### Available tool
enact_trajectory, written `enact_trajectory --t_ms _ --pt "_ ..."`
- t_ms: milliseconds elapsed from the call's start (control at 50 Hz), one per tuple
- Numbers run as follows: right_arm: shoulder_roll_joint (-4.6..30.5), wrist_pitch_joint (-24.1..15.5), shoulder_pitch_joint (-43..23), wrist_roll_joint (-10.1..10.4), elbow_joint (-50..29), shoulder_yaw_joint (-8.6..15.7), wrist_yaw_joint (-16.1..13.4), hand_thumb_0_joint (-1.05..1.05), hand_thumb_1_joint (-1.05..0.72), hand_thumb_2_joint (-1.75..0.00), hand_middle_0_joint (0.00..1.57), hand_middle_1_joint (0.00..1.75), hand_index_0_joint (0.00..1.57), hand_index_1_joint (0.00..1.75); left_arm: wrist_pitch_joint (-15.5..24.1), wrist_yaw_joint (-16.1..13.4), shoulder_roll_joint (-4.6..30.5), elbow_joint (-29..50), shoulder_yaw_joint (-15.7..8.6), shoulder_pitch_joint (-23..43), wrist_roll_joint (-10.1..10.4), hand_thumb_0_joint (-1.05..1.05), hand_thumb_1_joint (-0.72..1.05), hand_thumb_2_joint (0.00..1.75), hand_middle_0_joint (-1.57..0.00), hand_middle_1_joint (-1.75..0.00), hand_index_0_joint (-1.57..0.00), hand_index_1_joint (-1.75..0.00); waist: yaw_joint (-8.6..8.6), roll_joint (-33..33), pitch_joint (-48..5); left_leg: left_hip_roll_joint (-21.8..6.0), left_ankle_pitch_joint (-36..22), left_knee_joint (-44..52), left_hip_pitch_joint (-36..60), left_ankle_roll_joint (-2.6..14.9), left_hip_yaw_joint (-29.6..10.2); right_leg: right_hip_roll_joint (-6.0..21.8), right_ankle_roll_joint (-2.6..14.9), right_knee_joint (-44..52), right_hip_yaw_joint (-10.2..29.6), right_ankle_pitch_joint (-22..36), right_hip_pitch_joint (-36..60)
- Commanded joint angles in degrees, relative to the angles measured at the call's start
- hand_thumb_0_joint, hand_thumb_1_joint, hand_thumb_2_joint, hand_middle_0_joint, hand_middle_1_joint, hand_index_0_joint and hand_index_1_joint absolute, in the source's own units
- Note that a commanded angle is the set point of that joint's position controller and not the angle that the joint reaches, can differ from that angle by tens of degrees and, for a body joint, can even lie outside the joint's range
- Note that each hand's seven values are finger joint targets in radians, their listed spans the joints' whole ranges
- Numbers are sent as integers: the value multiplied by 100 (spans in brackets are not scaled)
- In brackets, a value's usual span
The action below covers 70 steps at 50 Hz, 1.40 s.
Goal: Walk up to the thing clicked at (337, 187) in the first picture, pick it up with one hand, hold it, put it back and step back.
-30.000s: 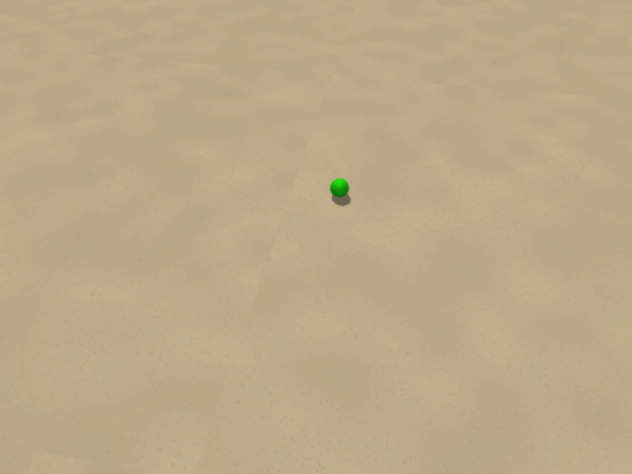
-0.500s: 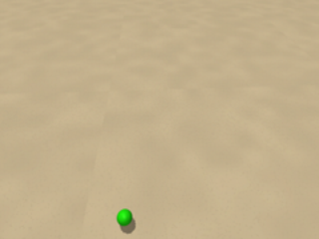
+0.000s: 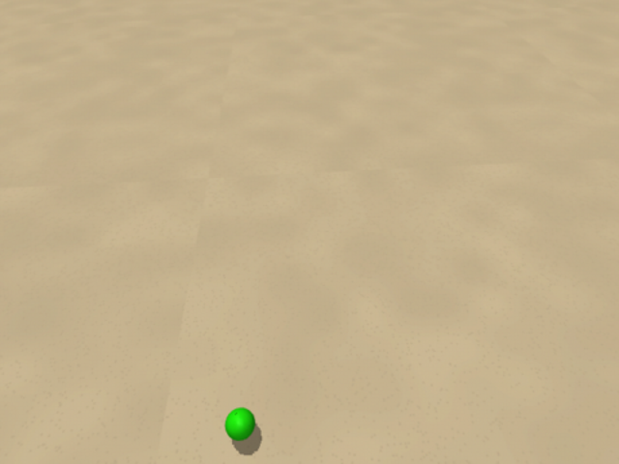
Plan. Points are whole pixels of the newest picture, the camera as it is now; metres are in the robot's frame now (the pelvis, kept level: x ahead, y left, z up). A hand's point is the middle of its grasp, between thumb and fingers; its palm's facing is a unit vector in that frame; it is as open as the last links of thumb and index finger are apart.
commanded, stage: stand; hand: left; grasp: from above
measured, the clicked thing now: (240, 423) +0.42 +0.23 -0.74
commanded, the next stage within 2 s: step back in 1.28 s
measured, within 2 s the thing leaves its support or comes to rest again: neither
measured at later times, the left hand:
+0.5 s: hand out of the picture +0.07 +0.24 -0.16, palm faces +0.01 -0.95 -0.32, open 7.4 cm
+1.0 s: hand out of the picture +0.09 +0.23 -0.16, palm faces +0.00 -0.94 -0.33, open 7.4 cm
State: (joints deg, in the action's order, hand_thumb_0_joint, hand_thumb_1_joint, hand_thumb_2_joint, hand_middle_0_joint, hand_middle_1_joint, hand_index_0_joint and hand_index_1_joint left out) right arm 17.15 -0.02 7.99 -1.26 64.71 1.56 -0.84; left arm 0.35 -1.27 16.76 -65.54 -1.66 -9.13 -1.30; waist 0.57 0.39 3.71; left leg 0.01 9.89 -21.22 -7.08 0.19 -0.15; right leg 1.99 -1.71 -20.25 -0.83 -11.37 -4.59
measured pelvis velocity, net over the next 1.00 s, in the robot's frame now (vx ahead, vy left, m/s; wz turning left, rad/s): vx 0.02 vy -0.01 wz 0.00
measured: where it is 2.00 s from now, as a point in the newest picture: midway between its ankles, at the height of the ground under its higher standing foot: outside the picture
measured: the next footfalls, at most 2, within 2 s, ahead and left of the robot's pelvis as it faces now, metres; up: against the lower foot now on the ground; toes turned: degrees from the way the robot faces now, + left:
none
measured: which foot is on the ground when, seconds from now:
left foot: down 0.00-1.00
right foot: down 0.00-1.00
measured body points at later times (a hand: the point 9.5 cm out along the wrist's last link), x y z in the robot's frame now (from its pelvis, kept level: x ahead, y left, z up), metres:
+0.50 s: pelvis +0.01 -0.01 +0.00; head +0.02 -0.01 +0.45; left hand +0.07 +0.28 -0.14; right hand +0.07 -0.29 -0.14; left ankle +0.02 +0.12 -0.75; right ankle +0.00 -0.14 -0.75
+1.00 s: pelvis +0.02 -0.01 +0.00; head +0.02 -0.01 +0.45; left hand +0.09 +0.28 -0.13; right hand +0.09 -0.31 -0.13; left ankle +0.02 +0.12 -0.75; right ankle +0.00 -0.14 -0.75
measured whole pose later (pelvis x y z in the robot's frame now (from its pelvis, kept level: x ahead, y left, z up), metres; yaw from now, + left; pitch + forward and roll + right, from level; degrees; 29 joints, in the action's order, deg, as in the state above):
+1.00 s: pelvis +0.02 -0.01 +0.00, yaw +0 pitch -3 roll +0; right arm 18.6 -0.3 5.9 -1.0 65.5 0.7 -0.4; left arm 0.6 -0.4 18.5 -65.4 -1.2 -5.9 -0.9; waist 0.1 0.1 3.1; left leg -0.9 9.9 -18.8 -6.3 -0.8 -0.2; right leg 1.1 -0.8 -18.4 -0.9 -11.6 -4.2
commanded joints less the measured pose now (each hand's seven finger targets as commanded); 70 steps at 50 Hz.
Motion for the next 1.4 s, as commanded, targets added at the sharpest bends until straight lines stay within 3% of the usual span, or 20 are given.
enact_trajectory --t_ms 0,100,160,260,300,400,540,800,860,920,1080,1200,1240,1260,1280,1340,1380 --pt "1057 -120 -201 11 -248 144 -54 0 -90 -90 20 30 20 30 77 -58 1060 246 -162 115 13 0 90 90 -20 -30 -20 -30 -23 -120 -72 -570 -193 508 -112 101 -555 477 199 487 402 161 -195" --pt "1083 -141 -273 16 -257 119 -52 0 -90 -90 20 30 20 30 81 -43 1088 263 -176 185 13 0 90 90 -20 -30 -20 -30 -12 9 -159 -606 -373 504 -47 98 -543 508 213 462 422 335 -128" --pt "1082 -128 -243 16 -220 114 -54 0 -90 -90 20 30 20 30 58 -32 1055 232 -165 213 24 0 90 90 -20 -30 -20 -30 -29 39 -106 -594 -30 601 -173 92 -549 480 220 493 419 105 -173" --pt "1158 -168 -345 22 -261 125 -48 0 -90 -90 20 30 20 30 99 -22 1168 285 -196 312 12 0 90 90 -20 -30 -20 -30 -29 -23 -303 -640 -435 515 75 109 -548 520 223 465 439 427 -143" --pt "1135 -161 -293 20 -223 107 -48 0 -90 -90 20 30 20 30 91 -14 1168 272 -196 377 24 0 90 90 -20 -30 -20 -30 -58 -35 -235 -624 -255 576 -29 86 -542 496 223 467 427 255 -169" --pt "1155 -170 -282 18 -216 109 -47 0 -90 -90 20 30 20 30 101 -8 1140 274 -174 360 34 0 90 90 -20 -30 -20 -30 -40 -21 -415 -667 -830 473 106 101 -496 528 230 415 421 642 -38" --pt "1183 -156 -361 31 -202 104 -43 0 -90 -90 20 30 20 30 98 -1 1192 261 -162 387 33 0 90 90 -20 -30 -20 -30 -50 -65 -286 -669 -629 532 32 67 -524 505 224 462 389 424 -126" --pt "1294 -163 -396 32 -217 113 -26 0 -90 -90 20 30 20 30 129 1 1321 356 -165 507 50 0 90 90 -20 -30 -20 -30 -65 -57 -504 -718 -1130 439 200 58 -465 552 227 425 409 983 15" --pt "1289 -166 -413 41 -211 104 -20 0 -90 -90 20 30 20 30 131 11 1317 345 -149 472 53 0 90 90 -20 -30 -20 -30 -63 -45 -480 -725 -1090 445 201 51 -470 560 231 439 418 968 17" --pt "1306 -153 -387 37 -196 100 -18 0 -90 -90 20 30 20 30 118 16 1350 338 -159 525 52 0 90 90 -20 -30 -20 -30 -81 13 -378 -692 -578 575 56 49 -481 540 238 519 441 528 -28" --pt "1333 -186 -405 46 -236 104 -11 0 -90 -90 20 30 20 30 150 26 1374 384 -153 503 59 0 90 90 -20 -30 -20 -30 -67 -11 -595 -750 -1278 438 314 50 -454 578 262 399 430 1167 44" --pt "1345 -167 -414 49 -225 95 -10 0 -90 -90 20 30 20 30 125 32 1383 372 -151 522 69 0 90 90 -20 -30 -20 -30 -62 -22 -438 -731 -840 535 180 51 -471 555 258 482 443 778 -2" --pt "1353 -174 -408 49 -236 98 -8 0 -90 -90 20 30 20 30 131 39 1378 385 -141 501 58 0 90 90 -20 -30 -20 -30 -69 -16 -483 -746 -952 515 263 43 -455 563 273 491 454 838 -47" --pt "1698 -72 -582 70 -346 195 23 0 -90 -90 20 30 20 30 75 10 1859 510 -397 492 162 0 90 90 -20 -30 -20 -30 -64 -42 97 -650 -1745 -43 -231 166 -518 459 289 18 513 1741 -451" --pt "1609 -41 -503 110 -427 189 23 0 -90 -90 20 30 20 30 58 -14 1826 587 -414 408 184 0 90 90 -20 -30 -20 -30 -70 -52 -97 -659 -1971 -211 -226 206 -443 456 333 -164 445 1928 -382" --pt "1565 14 -421 156 -589 229 38 0 -90 -90 20 30 20 30 21 -27 1758 778 -453 373 177 0 90 90 -20 -30 -20 -30 -105 -94 -633 -641 -2108 -604 -119 304 -374 489 506 -461 434 2109 -248" --pt "1587 68 -390 160 -697 269 53 0 -90 -90 20 30 20 30 -24 -13 1773 969 -455 472 167 0 90 90 -20 -30 -20 -30 -121 -206 -798 -471 -1588 -968 -122 313 -256 661 693 -465 705 1871 -463"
